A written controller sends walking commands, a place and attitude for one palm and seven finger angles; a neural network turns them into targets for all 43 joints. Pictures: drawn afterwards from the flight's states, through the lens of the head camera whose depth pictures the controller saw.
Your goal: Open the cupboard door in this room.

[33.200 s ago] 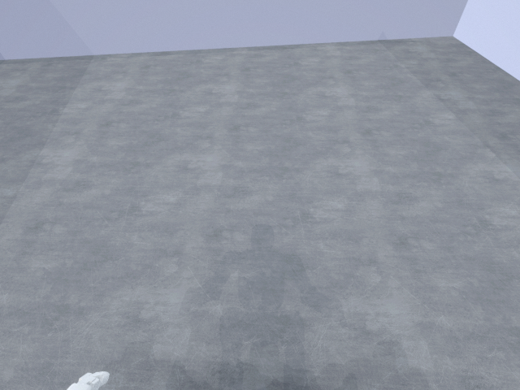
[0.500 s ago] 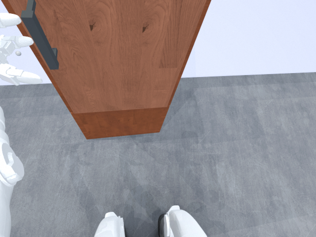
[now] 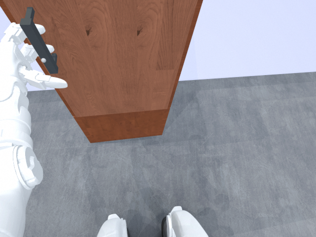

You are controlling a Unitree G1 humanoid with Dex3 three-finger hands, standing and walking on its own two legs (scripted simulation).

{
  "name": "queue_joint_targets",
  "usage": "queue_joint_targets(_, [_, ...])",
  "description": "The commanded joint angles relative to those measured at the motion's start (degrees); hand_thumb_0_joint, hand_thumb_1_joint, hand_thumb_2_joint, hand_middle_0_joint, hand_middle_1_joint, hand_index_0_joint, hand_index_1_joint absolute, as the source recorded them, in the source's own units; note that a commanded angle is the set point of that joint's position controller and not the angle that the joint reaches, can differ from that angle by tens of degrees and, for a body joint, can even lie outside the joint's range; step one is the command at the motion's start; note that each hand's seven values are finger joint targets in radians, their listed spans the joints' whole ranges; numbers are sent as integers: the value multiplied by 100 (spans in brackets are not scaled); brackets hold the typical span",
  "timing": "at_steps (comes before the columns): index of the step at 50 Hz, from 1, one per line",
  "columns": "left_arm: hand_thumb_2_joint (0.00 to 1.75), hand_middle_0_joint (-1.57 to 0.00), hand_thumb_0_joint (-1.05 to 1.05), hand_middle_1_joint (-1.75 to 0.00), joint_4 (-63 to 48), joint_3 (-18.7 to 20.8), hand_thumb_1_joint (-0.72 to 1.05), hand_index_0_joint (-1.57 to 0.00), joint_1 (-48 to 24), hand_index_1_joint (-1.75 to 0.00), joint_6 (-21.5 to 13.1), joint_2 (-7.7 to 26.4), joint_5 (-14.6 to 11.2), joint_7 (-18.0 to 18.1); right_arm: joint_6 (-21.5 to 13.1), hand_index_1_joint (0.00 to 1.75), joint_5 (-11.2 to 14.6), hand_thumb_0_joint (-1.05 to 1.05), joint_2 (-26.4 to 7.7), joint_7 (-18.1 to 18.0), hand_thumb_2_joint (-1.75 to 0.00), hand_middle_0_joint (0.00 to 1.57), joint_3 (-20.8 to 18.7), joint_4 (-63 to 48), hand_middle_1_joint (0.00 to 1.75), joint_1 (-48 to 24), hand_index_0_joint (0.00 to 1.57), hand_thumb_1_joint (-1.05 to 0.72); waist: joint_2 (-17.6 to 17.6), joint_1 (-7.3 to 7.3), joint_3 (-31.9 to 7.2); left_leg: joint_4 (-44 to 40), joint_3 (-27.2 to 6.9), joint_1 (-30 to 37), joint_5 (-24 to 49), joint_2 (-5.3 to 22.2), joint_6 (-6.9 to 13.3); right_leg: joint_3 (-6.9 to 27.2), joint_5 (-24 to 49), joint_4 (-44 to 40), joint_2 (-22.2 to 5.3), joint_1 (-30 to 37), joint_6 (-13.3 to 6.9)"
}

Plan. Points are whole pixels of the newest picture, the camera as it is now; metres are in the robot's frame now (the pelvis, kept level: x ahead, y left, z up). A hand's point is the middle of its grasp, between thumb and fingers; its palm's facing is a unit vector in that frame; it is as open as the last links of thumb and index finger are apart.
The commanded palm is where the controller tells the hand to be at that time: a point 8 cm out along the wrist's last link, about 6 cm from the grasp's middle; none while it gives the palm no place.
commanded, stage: slide the fingers in behind the handle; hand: left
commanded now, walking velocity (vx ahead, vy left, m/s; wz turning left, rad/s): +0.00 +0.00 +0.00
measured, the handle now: (42, 43) +0.57 +0.22 +0.10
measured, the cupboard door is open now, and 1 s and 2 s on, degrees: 0 0 4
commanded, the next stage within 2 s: close the thumb around the handle in 0.80 s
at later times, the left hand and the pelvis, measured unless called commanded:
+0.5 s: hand (53, 60) +0.52 +0.20 +0.09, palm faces +0.04 -1.00 +0.00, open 14.0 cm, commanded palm +0.50 +0.24 +0.09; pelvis +0.00 -0.01 +0.00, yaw +0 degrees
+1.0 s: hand (50, 60) +0.52 +0.20 +0.09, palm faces +0.04 -1.00 -0.01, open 13.7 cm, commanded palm +0.50 +0.24 +0.09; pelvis +0.00 +0.00 +0.00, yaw +0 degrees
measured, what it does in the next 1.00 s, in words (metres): stands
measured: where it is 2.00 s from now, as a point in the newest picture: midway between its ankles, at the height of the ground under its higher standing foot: outside the picture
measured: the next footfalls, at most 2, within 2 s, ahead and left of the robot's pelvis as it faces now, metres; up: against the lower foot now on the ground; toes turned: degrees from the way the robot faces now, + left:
none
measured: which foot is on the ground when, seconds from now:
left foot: down 0.00-1.00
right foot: down 0.00-1.00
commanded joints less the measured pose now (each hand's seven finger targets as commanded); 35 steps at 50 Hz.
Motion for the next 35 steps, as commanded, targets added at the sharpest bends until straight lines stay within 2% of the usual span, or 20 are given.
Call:
queue_joint_targets(1, [30,-30,0,-120,-1009,-8,-50,-30,-2584,-120,-297,1534,-116,-54,-57,30,19,0,-1109,-87,-90,20,-374,-205,30,1056,20,-90,544,-123,-2618,-587,-428,1898,2275,-234,76,245,1837,-549,309,1129,-19])
queue_joint_targets(2, [30,-30,0,-120,-1093,64,-50,-30,-2689,-120,-272,1681,-105,-53,-59,30,20,0,-1122,-99,-90,20,-376,-199,30,1078,20,-90,601,-84,-2664,-594,-398,1792,2168,-250,90,281,1828,-557,300,1252,-13])
queue_joint_targets(6, [30,-30,0,-120,-1157,14,-50,-30,-2641,-120,-273,1582,-109,-40,-82,30,8,0,-1096,-99,-90,20,-387,-185,30,1110,20,-90,742,-75,-2779,-583,-383,1876,2205,-262,94,298,1875,-572,300,1238,-30])
queue_joint_targets(8, [30,-30,0,-120,-1117,46,-50,-30,-2630,-120,-268,1603,-150,-44,-92,30,7,0,-1097,-93,-90,20,-384,-156,30,1135,20,-90,601,-93,-2692,-583,-357,1734,2100,-268,114,328,1876,-612,306,1334,-12])
queue_joint_targets(10, [30,-30,0,-120,-1132,95,-50,-30,-2506,-120,-296,1612,-187,-69,-99,30,10,0,-1093,-99,-90,20,-401,-165,30,1149,20,-90,494,-49,-2737,-604,-343,1673,2111,-283,122,336,1977,-608,312,1536,-29])
queue_joint_targets(11, [30,-30,0,-120,-1140,-32,-50,-30,-2475,-120,-286,1426,-206,-87,-104,30,17,0,-1074,-87,-90,20,-394,-189,30,1122,20,-90,629,-55,-2764,-615,-308,1693,2110,-294,115,345,1990,-622,305,1495,-19])
queue_joint_targets(14, [30,-30,0,-120,-1002,-54,-50,-30,-2415,-120,-225,1432,-176,-72,-106,30,24,0,-1080,-81,-90,20,-393,-158,30,1117,20,-90,654,-43,-2512,-631,-294,1590,1915,-292,112,338,1780,-654,297,1363,-25])
queue_joint_targets(15, [30,-30,0,-120,-1114,-22,-50,-30,-2524,-120,-254,1474,-185,-51,-110,30,14,0,-1087,-86,-90,20,-395,-159,30,1130,20,-90,600,-70,-2518,-619,-304,1612,1945,-288,130,342,1814,-649,298,1376,-30])
queue_joint_targets(16, [30,-30,0,-120,-1133,-26,-50,-30,-2527,-120,-257,1483,-163,-32,-112,30,23,0,-1078,-85,-90,20,-403,-167,30,1122,20,-90,693,-39,-2594,-631,-315,1657,1993,-291,111,334,1836,-623,293,1376,-26])
queue_joint_targets(20, [30,-30,0,-120,-1339,-91,-50,-30,-2761,-120,-354,1339,-171,114,-152,30,-2,0,-1066,-62,-90,20,-414,-147,30,1133,20,-90,674,-85,-2678,-607,-370,1821,2059,-279,105,311,1798,-594,302,1267,-40])
queue_joint_targets(21, [30,-30,0,-120,-1305,-111,-50,-30,-2781,-120,-373,1302,-149,143,-156,30,-1,0,-1059,-57,-90,20,-425,-137,30,1109,20,-90,793,-103,-2684,-609,-381,1915,2089,-267,85,301,1777,-594,302,1158,-30])
queue_joint_targets(23, [30,-30,0,-120,-1290,79,-50,-30,-2658,-120,-410,1534,-111,201,-163,30,-7,0,-1084,-50,-90,20,-416,-152,30,1112,20,-90,757,-5,-2774,-612,-383,1873,2115,-273,77,299,1781,-560,302,1257,-43])
queue_joint_targets(25, [30,-30,0,-120,-1235,55,-50,-30,-2666,-120,-414,1475,-88,237,-164,30,-18,0,-1065,-48,-90,20,-410,-149,30,1125,20,-90,688,-44,-2742,-583,-357,1826,2168,-283,102,311,1873,-547,298,1286,-35])
queue_joint_targets(28, [30,-30,0,-120,-1067,123,-50,-30,-2435,-120,-341,1605,-38,224,-143,30,6,0,-1086,-49,-90,20,-406,-191,30,1097,20,-90,588,5,-2688,-602,-342,1723,2173,-278,90,311,1944,-543,292,1375,-27])
queue_joint_targets(29, [30,-30,0,-120,-1134,-10,-50,-30,-2537,-120,-324,1459,-54,198,-145,30,4,0,-1074,-44,-90,20,-401,-202,30,1091,20,-90,568,-51,-2686,-622,-336,1712,2141,-285,97,314,1944,-558,289,1395,-12])
queue_joint_targets(30, [30,-30,0,-120,-1116,80,-50,-30,-2482,-120,-332,1504,-69,189,-145,30,0,0,-1080,-50,-90,20,-410,-215,30,1108,20,-90,518,-17,-2712,-596,-341,1733,2219,-285,104,308,2004,-536,298,1407,-33])
queue_joint_targets(31, [30,-30,0,-120,-1103,-7,-50,-30,-2563,-120,-326,1434,-80,152,-139,30,11,0,-1072,-54,-90,20,-401,-208,30,1088,20,-90,590,-53,-2687,-603,-334,1756,2226,-281,94,310,2021,-540,293,1371,-19])
queue_joint_targets(32, [30,-30,0,-120,-1089,122,-50,-30,-2518,-120,-316,1571,-108,144,-133,30,15,0,-1092,-62,-90,20,-411,-196,30,1099,20,-90,559,-26,-2707,-594,-336,1739,2207,-277,93,311,1993,-551,292,1380,-21])
queue_joint_targets(33, [30,-30,0,-120,-1101,97,-50,-30,-2492,-120,-315,1550,-108,129,-132,30,13,0,-1088,-64,-90,20,-401,-214,30,1089,20,-90,570,-10,-2708,-610,-346,1749,2245,-277,85,305,2019,-539,293,1392,-25])
queue_joint_targets(35, [30,-30,0,-120,-1195,-25,-50,-30,-2567,-120,-343,1322,-164,114,-145,30,-1,0,-1060,-55,-90,20,-405,-211,30,1099,20,-90,690,-46,-2695,-598,-345,1910,2373,-274,84,283,2060,-535,303,1286,-39])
